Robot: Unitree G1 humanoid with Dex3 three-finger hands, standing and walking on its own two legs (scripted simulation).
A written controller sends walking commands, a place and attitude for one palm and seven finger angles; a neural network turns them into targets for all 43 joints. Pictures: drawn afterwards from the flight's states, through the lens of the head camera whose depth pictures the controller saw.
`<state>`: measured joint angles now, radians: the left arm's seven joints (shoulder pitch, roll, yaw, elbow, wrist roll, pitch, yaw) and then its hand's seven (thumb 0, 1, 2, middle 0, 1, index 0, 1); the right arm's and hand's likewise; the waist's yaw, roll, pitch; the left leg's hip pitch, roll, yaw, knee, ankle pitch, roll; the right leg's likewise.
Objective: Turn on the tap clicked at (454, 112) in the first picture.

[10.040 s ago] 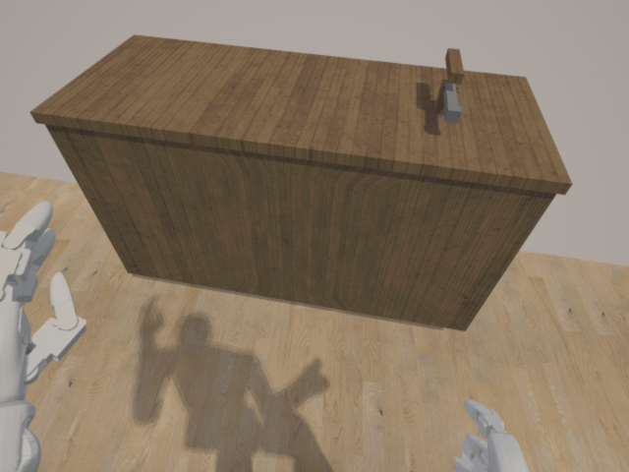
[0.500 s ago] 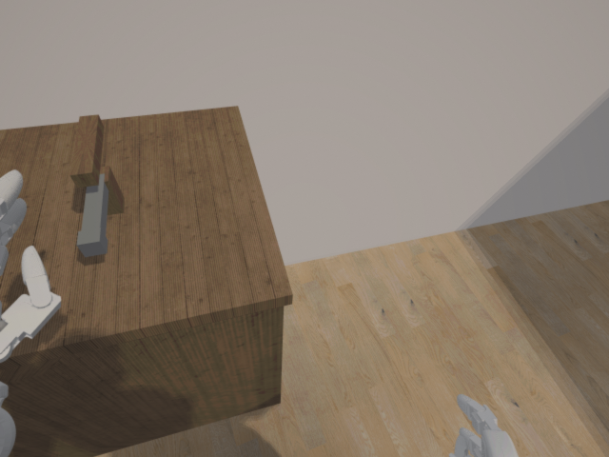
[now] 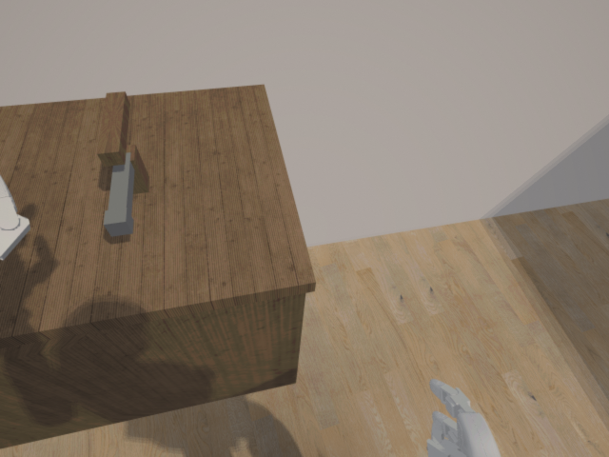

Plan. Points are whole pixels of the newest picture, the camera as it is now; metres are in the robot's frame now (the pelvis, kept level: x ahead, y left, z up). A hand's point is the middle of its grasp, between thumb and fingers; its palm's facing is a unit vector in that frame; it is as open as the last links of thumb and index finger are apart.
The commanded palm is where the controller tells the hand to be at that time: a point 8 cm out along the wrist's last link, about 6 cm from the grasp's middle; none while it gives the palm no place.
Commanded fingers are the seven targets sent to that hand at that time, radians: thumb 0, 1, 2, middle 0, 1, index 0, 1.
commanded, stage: come to a stop and stand still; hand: left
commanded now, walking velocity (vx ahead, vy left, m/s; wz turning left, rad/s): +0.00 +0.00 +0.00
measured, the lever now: (119, 222) +0.37 +0.30 +0.05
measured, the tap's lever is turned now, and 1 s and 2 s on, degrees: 0 0 0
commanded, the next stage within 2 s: look again from close up in 0.72 s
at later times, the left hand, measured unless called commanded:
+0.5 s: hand (24, 288) +0.22 +0.28 +0.17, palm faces +0.38 -0.85 -0.37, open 7.4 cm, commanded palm +0.16 +0.31 +0.18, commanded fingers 0.00 0.90 0.90 -0.20 -0.30 -0.20 -0.30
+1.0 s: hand (32, 274) +0.24 +0.29 +0.16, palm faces +0.34 -0.87 -0.37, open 7.4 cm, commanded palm +0.17 +0.32 +0.18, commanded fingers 0.00 0.90 0.90 -0.20 -0.30 -0.20 -0.30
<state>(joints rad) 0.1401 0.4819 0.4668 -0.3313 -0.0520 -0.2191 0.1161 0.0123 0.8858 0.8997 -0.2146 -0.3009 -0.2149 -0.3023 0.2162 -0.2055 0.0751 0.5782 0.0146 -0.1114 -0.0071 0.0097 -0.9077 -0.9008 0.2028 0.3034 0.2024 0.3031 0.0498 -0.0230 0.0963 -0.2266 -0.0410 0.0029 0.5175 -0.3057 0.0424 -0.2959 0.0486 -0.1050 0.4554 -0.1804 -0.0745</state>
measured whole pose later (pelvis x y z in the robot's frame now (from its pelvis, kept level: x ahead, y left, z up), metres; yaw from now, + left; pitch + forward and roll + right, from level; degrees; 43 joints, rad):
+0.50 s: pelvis +0.00 +0.03 +0.00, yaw +0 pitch +0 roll -1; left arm 0.43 0.37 0.35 -0.48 -0.07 -0.23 0.10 0.01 0.89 0.90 -0.21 -0.30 -0.21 -0.30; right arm 0.15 -0.24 0.00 0.58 0.02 -0.09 0.01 0.01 -0.91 -0.90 0.20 0.30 0.20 0.30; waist 0.04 -0.01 0.05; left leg -0.20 -0.08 0.03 0.49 -0.29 0.09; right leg -0.29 0.01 -0.08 0.47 -0.19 -0.02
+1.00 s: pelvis +0.01 +0.05 +0.00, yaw -1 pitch +0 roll -2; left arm 0.43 0.37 0.35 -0.45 -0.05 -0.19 0.09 0.01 0.89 0.90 -0.21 -0.30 -0.21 -0.30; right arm 0.22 -0.22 0.02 0.57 0.01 -0.06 -0.01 0.01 -0.91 -0.90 0.20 0.30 0.20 0.30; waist 0.01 -0.01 0.03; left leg -0.17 -0.08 0.04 0.47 -0.30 0.10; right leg -0.26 0.01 -0.06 0.43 -0.17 -0.01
